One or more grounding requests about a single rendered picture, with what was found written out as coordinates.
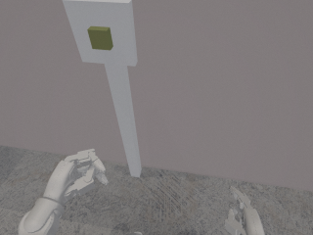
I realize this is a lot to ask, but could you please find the robot left forearm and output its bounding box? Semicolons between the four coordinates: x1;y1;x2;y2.
18;197;65;235

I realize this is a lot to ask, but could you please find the panel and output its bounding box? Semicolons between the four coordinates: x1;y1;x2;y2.
62;0;142;178

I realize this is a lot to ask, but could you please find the robot left hand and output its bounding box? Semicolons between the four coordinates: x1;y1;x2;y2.
43;149;109;206

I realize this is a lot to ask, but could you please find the button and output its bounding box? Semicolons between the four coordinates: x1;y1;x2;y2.
87;25;113;51

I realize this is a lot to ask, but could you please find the robot right hand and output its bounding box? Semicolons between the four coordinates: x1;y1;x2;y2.
225;186;265;235

